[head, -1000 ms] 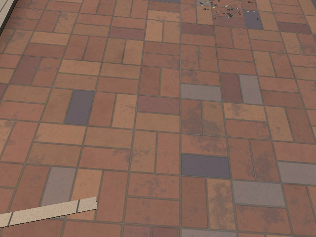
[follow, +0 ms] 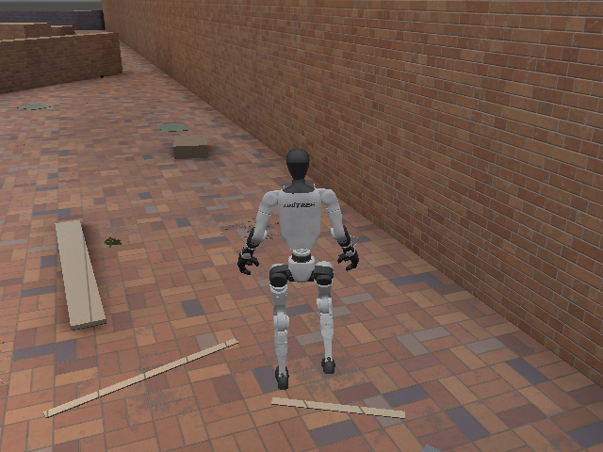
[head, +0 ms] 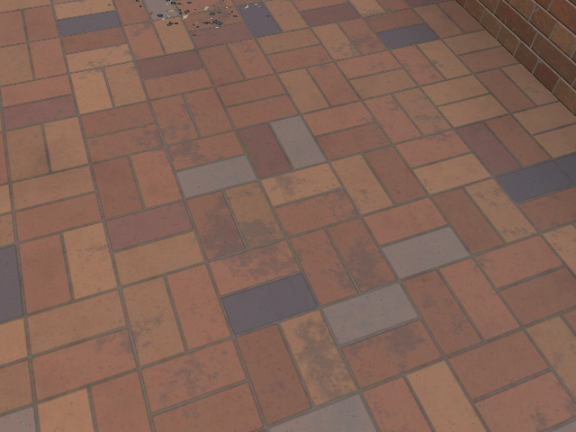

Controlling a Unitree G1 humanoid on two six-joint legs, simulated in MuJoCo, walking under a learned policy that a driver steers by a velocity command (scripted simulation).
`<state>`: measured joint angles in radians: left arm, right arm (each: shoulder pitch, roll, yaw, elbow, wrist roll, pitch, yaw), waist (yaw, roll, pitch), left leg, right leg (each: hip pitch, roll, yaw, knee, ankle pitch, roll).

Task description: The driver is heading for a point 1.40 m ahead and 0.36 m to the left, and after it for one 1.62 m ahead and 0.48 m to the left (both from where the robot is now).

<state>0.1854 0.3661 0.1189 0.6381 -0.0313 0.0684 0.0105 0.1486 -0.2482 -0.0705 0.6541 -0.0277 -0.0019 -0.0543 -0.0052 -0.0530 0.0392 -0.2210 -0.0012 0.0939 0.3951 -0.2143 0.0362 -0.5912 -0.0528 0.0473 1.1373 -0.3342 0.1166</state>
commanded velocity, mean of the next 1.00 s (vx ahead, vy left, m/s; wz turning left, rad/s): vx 0.18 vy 0.00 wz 0.46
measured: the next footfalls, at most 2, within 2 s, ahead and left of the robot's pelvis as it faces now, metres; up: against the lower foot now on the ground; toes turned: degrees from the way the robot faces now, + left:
right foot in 0.20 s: +0.05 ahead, -0.17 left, +0.00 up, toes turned -3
left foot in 0.60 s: +0.03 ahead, +0.09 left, +0.00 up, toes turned +21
